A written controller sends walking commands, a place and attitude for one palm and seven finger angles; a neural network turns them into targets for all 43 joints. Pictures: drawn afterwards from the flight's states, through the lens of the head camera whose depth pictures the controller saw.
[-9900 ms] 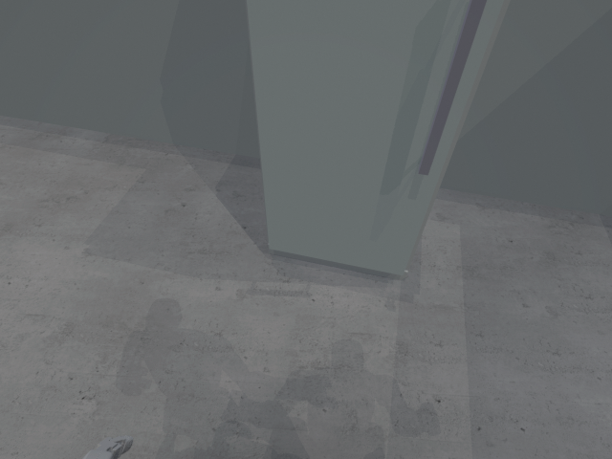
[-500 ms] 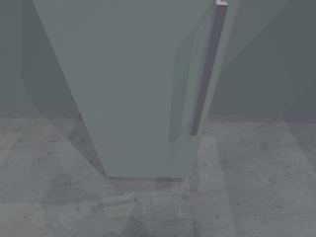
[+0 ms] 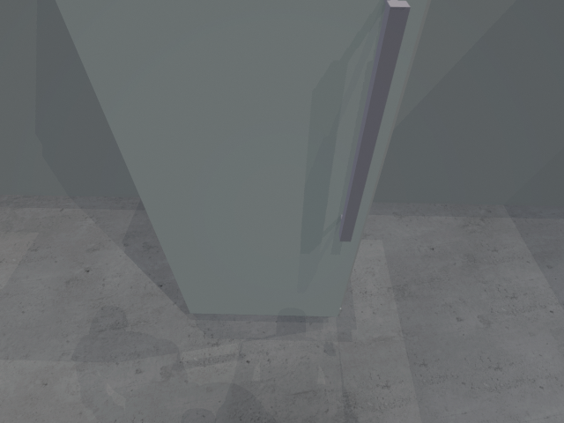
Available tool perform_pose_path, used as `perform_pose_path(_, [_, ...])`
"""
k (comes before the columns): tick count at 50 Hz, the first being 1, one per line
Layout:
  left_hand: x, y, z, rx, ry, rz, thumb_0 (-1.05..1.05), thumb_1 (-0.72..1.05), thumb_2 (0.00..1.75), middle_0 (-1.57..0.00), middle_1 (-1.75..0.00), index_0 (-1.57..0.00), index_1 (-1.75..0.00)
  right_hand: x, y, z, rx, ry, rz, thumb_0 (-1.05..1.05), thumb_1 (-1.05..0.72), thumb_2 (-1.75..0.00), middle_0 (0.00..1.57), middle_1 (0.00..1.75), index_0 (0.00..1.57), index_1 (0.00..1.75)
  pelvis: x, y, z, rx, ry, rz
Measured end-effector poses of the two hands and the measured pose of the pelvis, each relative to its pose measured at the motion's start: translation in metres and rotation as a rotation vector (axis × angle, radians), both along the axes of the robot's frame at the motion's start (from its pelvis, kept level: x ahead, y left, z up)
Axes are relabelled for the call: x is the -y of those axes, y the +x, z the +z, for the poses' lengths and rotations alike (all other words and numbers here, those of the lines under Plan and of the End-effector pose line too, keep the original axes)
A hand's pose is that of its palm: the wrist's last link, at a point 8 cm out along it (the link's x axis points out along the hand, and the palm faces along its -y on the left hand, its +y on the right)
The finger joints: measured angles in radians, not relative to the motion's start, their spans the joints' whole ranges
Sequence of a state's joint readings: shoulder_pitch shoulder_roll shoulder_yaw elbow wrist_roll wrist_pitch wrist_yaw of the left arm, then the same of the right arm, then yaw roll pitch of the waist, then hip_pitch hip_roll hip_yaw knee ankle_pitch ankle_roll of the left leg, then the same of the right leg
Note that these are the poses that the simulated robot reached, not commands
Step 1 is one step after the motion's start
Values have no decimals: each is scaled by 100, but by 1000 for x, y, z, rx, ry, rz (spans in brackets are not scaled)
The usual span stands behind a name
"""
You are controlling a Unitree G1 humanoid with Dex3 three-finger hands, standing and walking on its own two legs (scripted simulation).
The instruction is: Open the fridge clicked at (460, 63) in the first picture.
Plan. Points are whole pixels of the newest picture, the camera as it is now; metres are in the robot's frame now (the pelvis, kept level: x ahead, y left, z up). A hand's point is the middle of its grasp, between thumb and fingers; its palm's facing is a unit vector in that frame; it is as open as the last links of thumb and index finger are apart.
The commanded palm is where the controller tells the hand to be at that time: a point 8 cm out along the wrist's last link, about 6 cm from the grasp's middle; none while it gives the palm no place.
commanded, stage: look again from close up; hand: right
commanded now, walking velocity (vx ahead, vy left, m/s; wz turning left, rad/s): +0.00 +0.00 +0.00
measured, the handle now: (361, 146) +0.56 -0.12 +0.10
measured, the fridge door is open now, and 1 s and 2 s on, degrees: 0 0 0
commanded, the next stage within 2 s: shuffle to correct the standing spot in 0.18 s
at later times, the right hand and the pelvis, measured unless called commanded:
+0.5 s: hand out of the picture -0.01 -0.14 -0.18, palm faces +0.06 +0.99 -0.15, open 7.4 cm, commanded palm none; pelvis +0.02 +0.01 +0.00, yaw +0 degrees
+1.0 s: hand out of the picture +0.12 -0.15 -0.18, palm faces +0.08 +0.98 -0.19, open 7.4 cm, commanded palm none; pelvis +0.12 +0.02 -0.01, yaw -1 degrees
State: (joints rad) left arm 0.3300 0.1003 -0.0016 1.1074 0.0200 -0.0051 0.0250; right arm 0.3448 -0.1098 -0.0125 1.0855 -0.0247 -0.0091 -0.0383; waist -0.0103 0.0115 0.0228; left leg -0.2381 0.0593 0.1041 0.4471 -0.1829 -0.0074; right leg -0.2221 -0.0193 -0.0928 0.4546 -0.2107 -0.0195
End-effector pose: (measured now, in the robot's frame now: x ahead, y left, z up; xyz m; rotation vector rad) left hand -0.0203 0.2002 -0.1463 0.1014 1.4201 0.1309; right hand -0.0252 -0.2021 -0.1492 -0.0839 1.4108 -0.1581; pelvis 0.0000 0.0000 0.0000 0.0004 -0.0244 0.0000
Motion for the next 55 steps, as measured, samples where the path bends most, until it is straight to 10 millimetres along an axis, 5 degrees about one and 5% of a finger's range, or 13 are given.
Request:
perform_pose_path(18, [-4,6,-1,2,-1,3,1,91,90,-19,-30,-19,-30,-6,8,1,-2,3,6,0,-90,-90,20,30,20,30,-4,7,0,-1,-4,8])
perform_pose_path(28, [-12,12,-5,-35,-7,26,0,91,90,-19,-30,-20,-30,-15,15,-4,-27,7,-14,0,-90,-90,20,30,19,30,-15,33,-5,-17,-5,7])
perform_pose_path(33, [-17,29,-6,-56,2,13,0,91,90,-19,-30,-19,-30,-21,19,-8,-57,20,-52,0,-90,-90,20,30,19,30,-18,53,-9,-31,14,-7])
perform_pose_path(38, [-16,67,-3,-40,33,-10,0,91,90,-19,-30,-19,-30,-24,24,-18,-111,56,-84,0,-90,-90,20,30,20,30,-12,79,-14,-48,22,-23])
perform_pose_path(42, [-12,94,-1,-1,58,1,0,91,90,-19,-30,-19,-30,-22,46,-17,-156,67,-51,0,-90,-90,20,30,19,30,-8,99,-12,-48,12,-1])
perform_pose_path(50, [-11,115,-7,-58,7,36,0,91,90,-20,-30,-20,-30,-3,134,-4,-1,-39,-16,1,-91,-90,20,30,20,30,-18,123,-8,-34,-16,-13])
perform_pose_path(55, [-26,139,-8,-58,50,0,2,93,90,-20,-30,-20,-30,15,158,-2,65,-88,-18,1,-92,-90,20,30,20,30,-13,120,-8,-34,-19,-28])
